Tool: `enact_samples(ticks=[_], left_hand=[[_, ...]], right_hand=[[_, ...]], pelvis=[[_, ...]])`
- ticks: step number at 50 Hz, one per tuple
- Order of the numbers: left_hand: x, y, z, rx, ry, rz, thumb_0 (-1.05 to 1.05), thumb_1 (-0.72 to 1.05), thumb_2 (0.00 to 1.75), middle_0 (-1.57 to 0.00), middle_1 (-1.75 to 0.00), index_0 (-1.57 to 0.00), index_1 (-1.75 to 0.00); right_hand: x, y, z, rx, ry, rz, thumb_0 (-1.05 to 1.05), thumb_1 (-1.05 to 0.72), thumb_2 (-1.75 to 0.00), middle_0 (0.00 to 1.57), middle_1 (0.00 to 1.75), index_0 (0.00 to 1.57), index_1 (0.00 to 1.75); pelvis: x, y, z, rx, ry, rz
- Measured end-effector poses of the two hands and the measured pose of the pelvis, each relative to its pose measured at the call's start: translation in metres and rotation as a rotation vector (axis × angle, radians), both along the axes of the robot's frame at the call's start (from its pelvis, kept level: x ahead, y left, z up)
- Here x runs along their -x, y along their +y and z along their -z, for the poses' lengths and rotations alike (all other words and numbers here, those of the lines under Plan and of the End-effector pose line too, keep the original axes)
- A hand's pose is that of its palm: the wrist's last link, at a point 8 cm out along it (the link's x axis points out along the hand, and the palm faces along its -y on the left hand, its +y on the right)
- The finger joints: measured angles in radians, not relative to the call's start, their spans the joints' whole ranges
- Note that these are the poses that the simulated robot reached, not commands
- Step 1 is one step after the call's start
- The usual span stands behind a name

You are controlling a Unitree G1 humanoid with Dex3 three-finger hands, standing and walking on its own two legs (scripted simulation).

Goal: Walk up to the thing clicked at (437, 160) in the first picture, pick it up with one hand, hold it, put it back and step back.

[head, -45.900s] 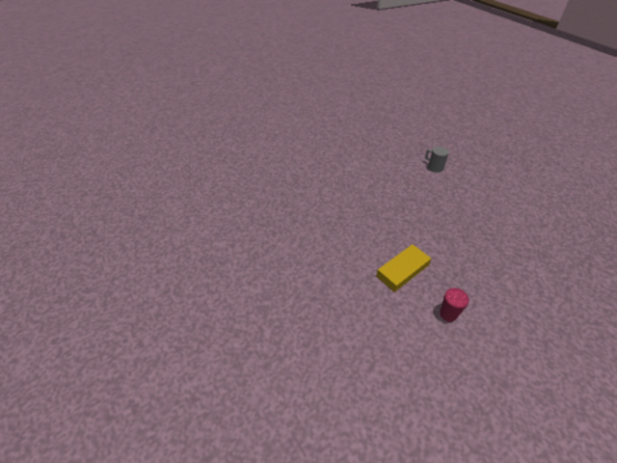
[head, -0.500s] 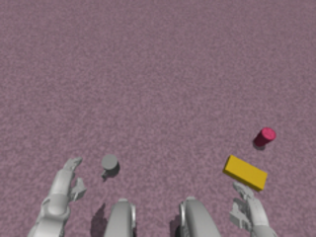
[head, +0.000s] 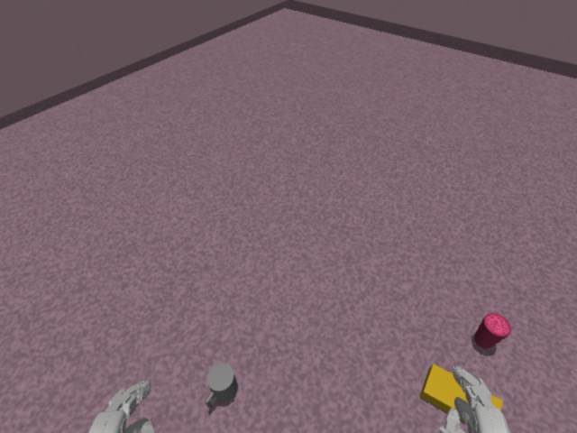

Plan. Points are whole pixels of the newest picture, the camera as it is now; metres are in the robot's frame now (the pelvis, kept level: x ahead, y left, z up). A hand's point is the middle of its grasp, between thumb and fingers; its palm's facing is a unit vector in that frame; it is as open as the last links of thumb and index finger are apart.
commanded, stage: home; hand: left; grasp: from above
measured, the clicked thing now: (219, 387) +0.43 +0.22 -0.66
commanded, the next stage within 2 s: stand in 1.96 s
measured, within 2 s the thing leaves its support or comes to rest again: neither
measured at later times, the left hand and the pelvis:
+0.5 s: hand out of the picture +0.17 +0.18 -0.05, palm faces +0.05 -0.98 -0.20, open 7.4 cm; pelvis +0.01 +0.00 +0.00, yaw +0 degrees
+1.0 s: hand out of the picture +0.17 +0.18 -0.05, palm faces +0.05 -0.98 -0.20, open 7.4 cm; pelvis +0.00 +0.00 +0.00, yaw +0 degrees
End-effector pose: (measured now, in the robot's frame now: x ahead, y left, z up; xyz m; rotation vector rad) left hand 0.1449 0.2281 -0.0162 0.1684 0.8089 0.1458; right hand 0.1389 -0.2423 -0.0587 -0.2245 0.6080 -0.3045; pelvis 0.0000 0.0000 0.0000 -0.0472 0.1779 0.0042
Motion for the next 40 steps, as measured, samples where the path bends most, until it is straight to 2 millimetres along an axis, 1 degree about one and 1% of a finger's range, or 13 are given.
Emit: enact_samples(ticks=[6,11,27,40], left_hand=[[0.003,0.0,0.002,0.005,0.014,0.001,0.01,0.91,0.9,-0.2,-0.3,-0.2,-0.3],[0.001,-0.001,0.005,0.013,0.018,0.0,0.01,0.91,0.9,-0.2,-0.3,-0.2,-0.3],[-0.007,0.0,0.004,0.001,0.013,0.011,0.01,0.91,0.9,-0.2,-0.3,-0.2,-0.3],[-0.01,0.0,0.003,0.005,0.003,0.018,0.01,0.91,0.9,-0.2,-0.3,-0.2,-0.3]], right_hand=[[-0.019,0.002,-0.01,0.012,-0.058,-0.043,0.01,-0.9,-0.9,0.2,0.3,0.2,0.3],[-0.024,0.004,-0.011,0.017,-0.066,-0.062,0.01,-0.9,-0.9,0.2,0.3,0.2,0.3],[-0.011,0.004,0.002,0.01,0.007,-0.038,0.01,-0.9,-0.9,0.2,0.3,0.2,0.3],[-0.011,0.003,0.0,0.013,-0.005,-0.031,0.01,-0.9,-0.9,0.2,0.3,0.2,0.3]], pelvis=[[-0.001,-0.001,-0.001,-0.003,-0.012,-0.006],[-0.002,-0.002,-0.001,-0.003,-0.013,-0.008],[-0.007,0.0,-0.001,-0.001,-0.008,-0.002],[-0.007,0.001,-0.001,-0.001,-0.013,0.0]])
